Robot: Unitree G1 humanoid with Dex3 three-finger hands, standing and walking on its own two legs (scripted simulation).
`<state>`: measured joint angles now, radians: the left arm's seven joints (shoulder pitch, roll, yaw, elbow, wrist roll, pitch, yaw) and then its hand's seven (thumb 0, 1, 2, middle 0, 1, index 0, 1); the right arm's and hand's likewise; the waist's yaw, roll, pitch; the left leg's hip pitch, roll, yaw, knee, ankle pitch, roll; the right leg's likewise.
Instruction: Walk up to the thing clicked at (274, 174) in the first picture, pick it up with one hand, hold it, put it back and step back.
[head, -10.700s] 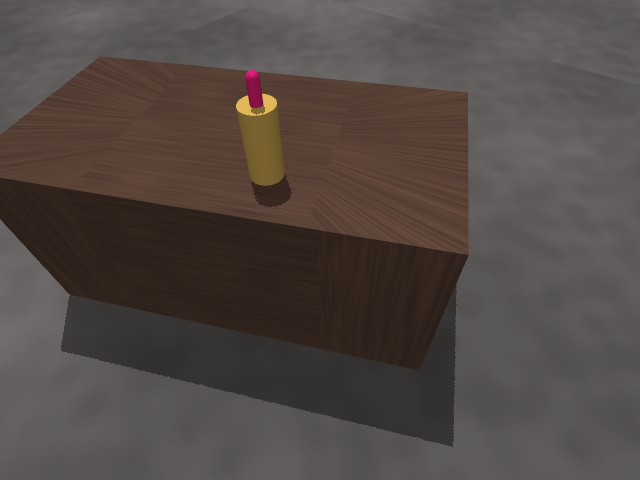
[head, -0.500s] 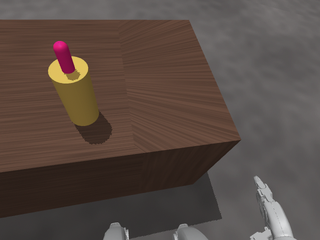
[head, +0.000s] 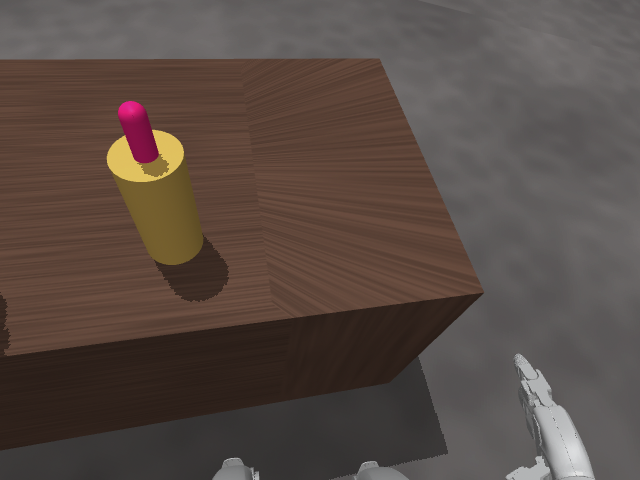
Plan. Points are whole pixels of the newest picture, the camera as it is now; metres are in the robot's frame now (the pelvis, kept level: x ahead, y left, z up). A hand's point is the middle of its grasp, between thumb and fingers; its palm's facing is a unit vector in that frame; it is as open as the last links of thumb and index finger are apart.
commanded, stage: go down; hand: left
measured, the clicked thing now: (157, 187) +0.51 +0.19 +0.02
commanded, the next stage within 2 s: approach in 0.16 s
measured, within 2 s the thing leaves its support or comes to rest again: neither
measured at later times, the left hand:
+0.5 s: hand out of the picture +0.41 +0.37 +0.08, palm faces +0.25 -0.97 +0.01, open 17.7 cm
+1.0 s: hand (129, 217) +0.48 +0.24 -0.01, palm faces +0.23 -0.97 +0.01, open 17.4 cm
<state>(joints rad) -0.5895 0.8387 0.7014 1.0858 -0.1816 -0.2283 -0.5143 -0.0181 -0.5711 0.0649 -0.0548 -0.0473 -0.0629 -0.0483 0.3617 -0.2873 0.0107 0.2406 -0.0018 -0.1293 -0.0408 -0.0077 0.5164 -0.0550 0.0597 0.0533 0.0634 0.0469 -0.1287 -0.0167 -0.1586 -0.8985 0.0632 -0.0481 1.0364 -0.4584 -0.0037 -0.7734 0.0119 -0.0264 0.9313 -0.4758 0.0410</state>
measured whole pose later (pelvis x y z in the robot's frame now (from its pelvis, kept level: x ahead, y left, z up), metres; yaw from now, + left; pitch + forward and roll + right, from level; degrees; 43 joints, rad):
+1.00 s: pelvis -0.02 +0.00 -0.04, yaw -2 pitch +25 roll -5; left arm -0.73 0.55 0.52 1.04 -0.05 -0.45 -0.09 -0.02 -0.51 0.05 -0.05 -0.04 -0.06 -0.03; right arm 0.40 -0.25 -0.03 0.00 -0.09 -0.02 0.04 -0.01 0.54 -0.05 0.06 0.05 0.06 0.05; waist -0.23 -0.01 -0.13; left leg -1.17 0.08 -0.05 1.24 -0.51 0.00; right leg -1.05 0.03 -0.01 1.14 -0.52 0.04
